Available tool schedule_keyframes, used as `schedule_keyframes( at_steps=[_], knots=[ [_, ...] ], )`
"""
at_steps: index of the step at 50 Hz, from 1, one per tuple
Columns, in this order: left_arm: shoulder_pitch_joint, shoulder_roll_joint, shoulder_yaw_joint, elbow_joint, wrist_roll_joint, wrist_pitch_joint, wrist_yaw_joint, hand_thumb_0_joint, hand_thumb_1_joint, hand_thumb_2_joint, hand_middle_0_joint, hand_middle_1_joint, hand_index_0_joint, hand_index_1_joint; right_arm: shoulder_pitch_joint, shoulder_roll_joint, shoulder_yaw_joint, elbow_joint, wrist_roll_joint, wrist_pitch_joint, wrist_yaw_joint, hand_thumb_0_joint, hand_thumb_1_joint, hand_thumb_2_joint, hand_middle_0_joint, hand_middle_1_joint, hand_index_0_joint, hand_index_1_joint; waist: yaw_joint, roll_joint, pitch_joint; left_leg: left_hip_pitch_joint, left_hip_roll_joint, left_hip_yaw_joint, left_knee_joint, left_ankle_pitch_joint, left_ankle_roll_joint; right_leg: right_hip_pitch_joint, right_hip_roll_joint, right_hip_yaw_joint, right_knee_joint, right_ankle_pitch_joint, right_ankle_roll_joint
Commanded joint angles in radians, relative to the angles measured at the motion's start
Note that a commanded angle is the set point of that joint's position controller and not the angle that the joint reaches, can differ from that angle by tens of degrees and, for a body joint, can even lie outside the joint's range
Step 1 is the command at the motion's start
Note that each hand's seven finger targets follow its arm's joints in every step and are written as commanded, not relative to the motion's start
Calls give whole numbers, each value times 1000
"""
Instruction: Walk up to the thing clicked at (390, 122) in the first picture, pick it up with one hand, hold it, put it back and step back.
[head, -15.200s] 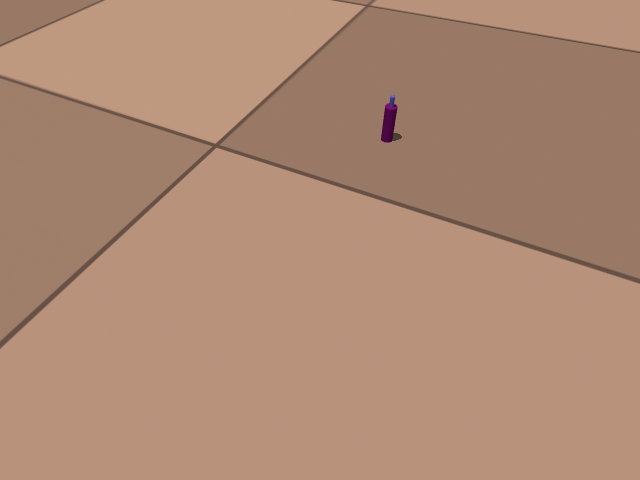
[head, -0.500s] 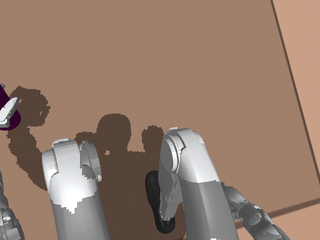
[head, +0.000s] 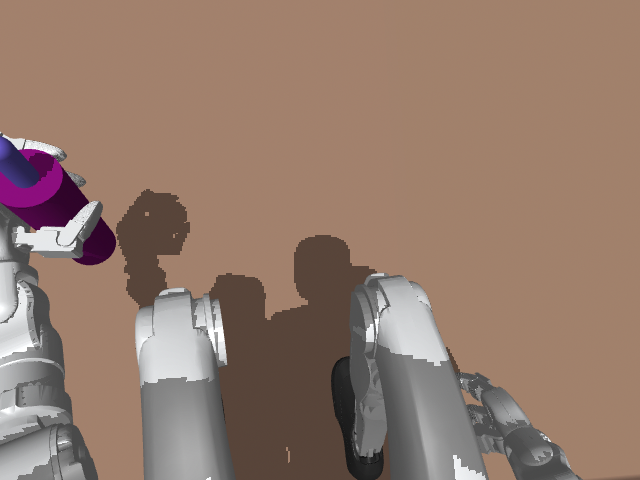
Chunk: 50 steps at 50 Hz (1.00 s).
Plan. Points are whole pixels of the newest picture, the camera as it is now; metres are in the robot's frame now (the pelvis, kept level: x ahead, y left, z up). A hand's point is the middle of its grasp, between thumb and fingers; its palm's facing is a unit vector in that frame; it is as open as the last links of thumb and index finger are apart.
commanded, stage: settle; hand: left
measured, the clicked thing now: (55, 207) +0.41 +0.29 -0.06
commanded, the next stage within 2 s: lift in 0.82 s
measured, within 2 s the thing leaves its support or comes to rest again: neither
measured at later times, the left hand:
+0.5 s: hand (39, 189) +0.41 +0.28 -0.01, palm faces +0.26 -0.96 -0.03, open 8.8 cm
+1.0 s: hand (39, 181) +0.41 +0.27 +0.02, palm faces +0.27 -0.96 -0.02, open 8.8 cm
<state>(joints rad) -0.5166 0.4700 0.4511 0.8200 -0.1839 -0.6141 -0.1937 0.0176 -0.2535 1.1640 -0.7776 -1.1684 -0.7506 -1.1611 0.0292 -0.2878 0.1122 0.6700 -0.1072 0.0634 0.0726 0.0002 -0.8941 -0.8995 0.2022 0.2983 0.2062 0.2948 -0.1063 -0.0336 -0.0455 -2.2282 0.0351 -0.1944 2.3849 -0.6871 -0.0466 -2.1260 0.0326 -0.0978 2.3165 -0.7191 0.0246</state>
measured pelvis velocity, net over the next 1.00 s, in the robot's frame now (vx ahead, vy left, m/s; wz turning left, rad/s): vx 0.00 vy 0.00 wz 0.06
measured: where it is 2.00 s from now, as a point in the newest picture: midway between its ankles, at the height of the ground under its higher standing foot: (286, 450)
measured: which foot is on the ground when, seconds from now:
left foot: down 0.00-1.00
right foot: down 0.00-1.00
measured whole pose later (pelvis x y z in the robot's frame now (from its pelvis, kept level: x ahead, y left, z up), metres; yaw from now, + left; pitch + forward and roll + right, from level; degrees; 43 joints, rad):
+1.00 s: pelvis +0.00 +0.00 +0.05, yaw +3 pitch +33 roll -4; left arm -0.55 0.38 0.46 0.85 -0.16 -0.58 -0.21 0.02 -0.26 1.16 -0.78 -1.16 -0.76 -1.15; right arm 0.08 -0.27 0.02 0.71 -0.07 0.01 0.04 0.00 -0.91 -0.90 0.20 0.30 0.21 0.29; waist -0.09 -0.01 -0.13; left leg -2.12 0.04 -0.12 2.21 -0.67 -0.04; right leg -2.04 0.02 -0.05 2.18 -0.71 0.01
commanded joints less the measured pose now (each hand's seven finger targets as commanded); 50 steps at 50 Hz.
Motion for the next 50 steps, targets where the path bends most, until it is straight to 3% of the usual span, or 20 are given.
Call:
schedule_keyframes(
  at_steps=[1,3,4,6,9,11,13,24,26,30,32,34,37,39,41,46,47,50],
  knots=[
    [-277,244,65,-243,-26,-87,-18,0,279,1326,-1352,-1489,-1361,-1499,118,-220,-97,-54,8,-22,-17,0,-891,-901,200,300,200,300,10,218,-697,466,4,109,-270,139,64,351,26,-21,-267,217,-51],
    [-318,249,70,-283,-29,-82,-24,0,286,1330,-1355,-1493,-1363,-1504,130,-213,-103,-43,11,-23,-20,0,-894,-902,200,300,200,300,19,231,-733,484,5,117,-274,157,64,374,23,-9,-275,231,-50],
    [-275,210,53,-240,-32,-73,-30,0,290,1324,-1362,-1497,-1375,-1503,122,-214,-105,-55,15,-24,-21,0,-895,-901,200,300,200,300,13,220,-720,485,2,115,-288,155,63,364,22,-18,-276,228,-52],
    [-326,265,89,-300,-24,-69,-23,0,294,1326,-1361,-1491,-1370,-1500,140,-212,-114,-44,17,-30,-23,0,-894,-902,200,300,200,300,34,239,-767,512,3,122,-294,179,62,384,21,-9,-276,243,-54],
    [-266,207,80,-244,-30,-55,-23,0,293,1329,-1339,-1482,-1350,-1490,139,-210,-120,-48,22,-31,-26,0,-896,-902,200,300,200,300,28,199,-736,512,3,119,-304,198,67,381,20,-13,-291,254,-51],
    [-330,252,107,-324,-26,-61,-14,0,303,1330,-1348,-1483,-1358,-1491,154,-204,-126,-39,22,-31,-28,0,-891,-901,200,300,200,300,46,233,-779,548,4,122,-315,215,63,396,20,-7,-290,265,-54],
    [-316,221,80,-307,-16,-55,-15,0,304,1339,-1349,-1493,-1362,-1499,148,-198,-130,-41,23,-33,-30,0,-892,-901,200,300,200,300,34,231,-763,551,4,123,-325,215,65,388,18,-8,-295,261,-55],
    [-333,183,54,-276,-4,-48,-19,0,286,1354,-1340,-1491,-1354,-1498,141,-190,-146,-34,30,-53,-38,0,-895,-901,200,300,200,300,27,231,-709,571,2,128,-384,124,61,339,14,-8,-337,174,-63],
    [-339,200,74,-274,-5,-53,-18,0,289,1348,-1341,-1491,-1357,-1495,152,-187,-147,-32,30,-55,-39,0,-897,-901,200,300,200,300,29,216,-732,565,0,132,-383,124,63,370,13,-2,-348,179,-59],
    [-321,169,57,-249,-8,-55,-19,0,295,1351,-1334,-1486,-1352,-1488,149,-184,-147,-40,35,-60,-39,0,-896,-900,200,300,200,300,26,209,-725,581,-2,130,-405,120,62,356,11,-4,-351,167,-62],
    [-354,193,67,-278,-4,-62,-16,0,280,1360,-1337,-1493,-1354,-1498,145,-183,-150,-38,34,-62,-41,0,-896,-900,200,300,200,300,36,224,-733,591,-3,134,-410,108,60,348,11,2,-359,156,-64],
    [-348,180,59,-255,-2,-64,-15,0,270,1363,-1332,-1496,-1353,-1498,145,-184,-149,-37,35,-65,-41,0,-896,-900,200,300,200,300,31,221,-713,587,-4,134,-418,87,60,340,9,1,-364,140,-64],
    [-380,197,60,-290,1,-71,-17,0,270,1349,-1315,-1477,-1336,-1478,150,-179,-149,-31,33,-68,-42,0,-896,-900,200,300,200,300,35,237,-744,603,-6,138,-419,116,60,359,7,9,-365,165,-65],
    [-368,177,50,-266,-2,-68,-21,0,261,1341,-1301,-1464,-1322,-1465,156,-177,-150,-25,35,-72,-42,0,-897,-900,200,300,200,300,33,220,-742,608,-5,140,-417,134,61,364,7,12,-368,178,-64],
    [-373,189,66,-269,-8,-71,-16,0,254,1347,-1294,-1461,-1314,-1464,156,-174,-150,-28,34,-73,-42,0,-895,-900,200,300,200,300,36,200,-746,581,-7,148,-415,119,64,393,6,24,-389,163,-59],
    [-367,167,52,-257,-5,-73,-18,0,246,1354,-1292,-1464,-1314,-1466,160,-172,-154,-25,36,-76,-42,0,-894,-899,200,300,200,300,38,193,-757,600,-8,148,-423,125,63,393,5,21,-391,166,-61],
    [-356,174,66,-243,-7,-71,-18,0,228,1274,-1294,-1468,-1331,-1447,167,-175,-155,-20,36,-76,-42,0,-921,-903,200,300,200,300,41,193,-768,611,-8,149,-419,143,64,401,6,24,-392,182,-61],
    [-321,172,65,-232,-4,-66,-24,0,232,1294,-1306,-1482,-1339,-1468,163,-177,-159,-24,38,-79,-44,0,-916,-902,200,300,200,300,46,176,-756,610,-8,154,-427,149,67,417,4,27,-403,186,-58]
  ],
)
